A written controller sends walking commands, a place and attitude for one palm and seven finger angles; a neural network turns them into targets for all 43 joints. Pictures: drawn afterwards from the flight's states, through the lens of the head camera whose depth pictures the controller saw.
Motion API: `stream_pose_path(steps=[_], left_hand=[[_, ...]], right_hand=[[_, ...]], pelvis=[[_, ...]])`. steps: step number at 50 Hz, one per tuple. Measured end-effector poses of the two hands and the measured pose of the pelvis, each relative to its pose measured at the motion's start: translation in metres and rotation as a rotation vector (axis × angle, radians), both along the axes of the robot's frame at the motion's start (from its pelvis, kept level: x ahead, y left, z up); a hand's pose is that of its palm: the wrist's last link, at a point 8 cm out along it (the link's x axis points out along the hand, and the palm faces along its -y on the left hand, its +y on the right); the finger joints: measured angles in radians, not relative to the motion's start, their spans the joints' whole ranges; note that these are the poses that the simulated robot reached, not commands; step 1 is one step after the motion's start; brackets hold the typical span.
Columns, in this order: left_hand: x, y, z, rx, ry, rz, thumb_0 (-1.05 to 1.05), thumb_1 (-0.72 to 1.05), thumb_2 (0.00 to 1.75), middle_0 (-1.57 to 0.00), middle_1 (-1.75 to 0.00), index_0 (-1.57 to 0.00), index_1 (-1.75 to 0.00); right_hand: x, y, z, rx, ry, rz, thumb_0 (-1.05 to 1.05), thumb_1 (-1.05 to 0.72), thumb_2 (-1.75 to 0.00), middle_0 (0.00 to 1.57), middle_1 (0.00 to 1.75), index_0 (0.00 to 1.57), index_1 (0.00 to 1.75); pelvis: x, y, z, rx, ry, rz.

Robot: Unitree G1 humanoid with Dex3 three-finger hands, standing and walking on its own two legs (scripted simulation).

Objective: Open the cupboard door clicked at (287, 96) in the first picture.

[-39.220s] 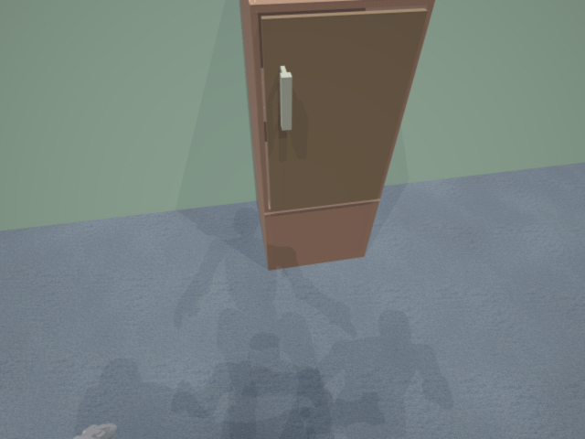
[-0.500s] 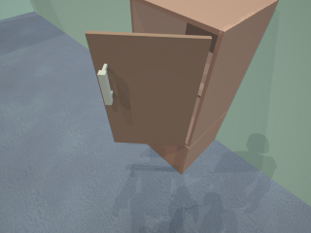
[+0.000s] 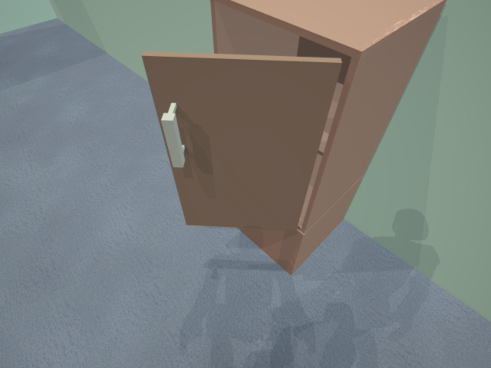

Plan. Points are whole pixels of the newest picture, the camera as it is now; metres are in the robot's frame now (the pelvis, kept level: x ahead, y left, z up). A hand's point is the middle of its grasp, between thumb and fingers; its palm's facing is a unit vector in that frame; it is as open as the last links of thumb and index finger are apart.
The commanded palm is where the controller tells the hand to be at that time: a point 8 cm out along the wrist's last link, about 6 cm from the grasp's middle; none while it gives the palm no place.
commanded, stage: look again from close up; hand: left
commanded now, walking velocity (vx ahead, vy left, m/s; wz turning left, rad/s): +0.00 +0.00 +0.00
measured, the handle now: (176, 135) +0.57 +0.19 +0.03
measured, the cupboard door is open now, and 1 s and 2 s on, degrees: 42 42 42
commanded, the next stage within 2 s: raise the hand with hooked fingers in 0.42 s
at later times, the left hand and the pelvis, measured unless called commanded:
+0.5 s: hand out of the picture +0.04 +0.16 -0.17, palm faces +0.00 -0.98 -0.20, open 7.4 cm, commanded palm none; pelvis +0.01 -0.02 +0.00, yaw +0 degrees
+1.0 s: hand (142, 364) +0.14 +0.17 -0.05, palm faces +0.11 -0.99 -0.02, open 9.0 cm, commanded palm +0.14 +0.23 -0.03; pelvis -0.04 -0.06 -0.09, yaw +4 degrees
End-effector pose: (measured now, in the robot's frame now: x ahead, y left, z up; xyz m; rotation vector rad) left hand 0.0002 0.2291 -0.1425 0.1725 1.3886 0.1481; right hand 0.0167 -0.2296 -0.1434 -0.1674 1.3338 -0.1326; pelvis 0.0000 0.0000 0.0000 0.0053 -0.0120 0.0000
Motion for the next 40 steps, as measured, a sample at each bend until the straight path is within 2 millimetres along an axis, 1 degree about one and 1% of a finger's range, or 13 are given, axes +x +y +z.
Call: stream_pose_path(steps=[5,12,27,28,29,33,35,37,39,40], left_hand=[[0.002,-0.009,-0.002,-0.016,0.007,0.003,0.01,0.9,0.9,-0.2,-0.3,-0.2,-0.3],[0.012,-0.017,-0.003,-0.023,-0.008,0.003,0.01,0.9,0.9,-0.2,-0.3,-0.2,-0.3],[0.032,-0.021,0.0,0.006,-0.049,-0.012,0.01,0.9,0.9,-0.2,-0.3,-0.2,-0.3],[0.042,-0.02,0.006,0.004,-0.106,0.049,0.01,0.9,0.9,-0.2,-0.3,-0.2,-0.3],[0.06,-0.017,0.02,0.016,-0.237,0.083,0.01,0.9,0.9,-0.2,-0.3,-0.2,-0.3],[0.135,-0.012,0.097,0.056,-0.791,0.116,0.02,0.87,0.89,-0.2,-0.32,-0.2,-0.32],[0.161,-0.012,0.126,0.036,-1.025,0.09,0.02,0.85,0.88,-0.2,-0.33,-0.2,-0.33],[0.174,-0.015,0.141,-0.002,-1.213,0.031,0.01,0.82,0.86,-0.2,-0.35,-0.21,-0.35],[0.173,-0.02,0.143,-0.051,-1.347,-0.059,0.01,0.78,0.85,-0.2,-0.38,-0.21,-0.38],[0.169,-0.023,0.14,-0.073,-1.387,-0.111,0.01,0.76,0.84,-0.2,-0.39,-0.21,-0.39]], right_hand=[[0.008,-0.005,0.002,-0.008,-0.004,0.0,0.01,-0.91,-0.9,0.2,0.3,0.2,0.3],[0.015,-0.009,0.002,-0.008,-0.01,-0.001,0.01,-0.91,-0.9,0.2,0.3,0.2,0.3],[0.017,-0.023,0.001,-0.005,0.006,-0.011,0.01,-0.91,-0.9,0.2,0.3,0.2,0.3],[0.02,-0.024,0.003,-0.008,-0.025,-0.016,0.01,-0.91,-0.9,0.2,0.3,0.2,0.3],[0.025,-0.026,0.007,-0.02,-0.087,-0.009,0.01,-0.91,-0.9,0.2,0.3,0.2,0.3],[0.061,-0.037,0.02,-0.041,-0.358,0.018,0.01,-0.91,-0.9,0.2,0.3,0.2,0.3],[0.083,-0.044,0.025,-0.047,-0.466,0.043,0.01,-0.91,-0.9,0.2,0.3,0.2,0.3],[0.106,-0.052,0.03,-0.053,-0.569,0.066,0.01,-0.91,-0.9,0.2,0.3,0.2,0.3],[0.127,-0.061,0.034,-0.063,-0.669,0.097,0.01,-0.91,-0.9,0.2,0.3,0.2,0.3],[0.138,-0.065,0.036,-0.069,-0.716,0.114,0.01,-0.91,-0.9,0.2,0.3,0.2,0.3]], pelvis=[[0.004,-0.004,0.0,0.0,0.0,-0.002],[0.008,-0.01,0.001,0.001,-0.002,-0.002],[0.014,-0.023,0.001,-0.004,0.003,0.0],[0.013,-0.024,0.001,-0.005,0.006,0.006],[0.013,-0.025,0.0,-0.001,0.006,0.009],[0.007,-0.029,-0.006,0.01,0.03,0.048],[0.0,-0.033,-0.012,0.004,0.065,0.054],[-0.007,-0.038,-0.022,0.005,0.108,0.046],[-0.015,-0.044,-0.036,0.007,0.148,0.04],[-0.019,-0.047,-0.044,0.006,0.164,0.038]])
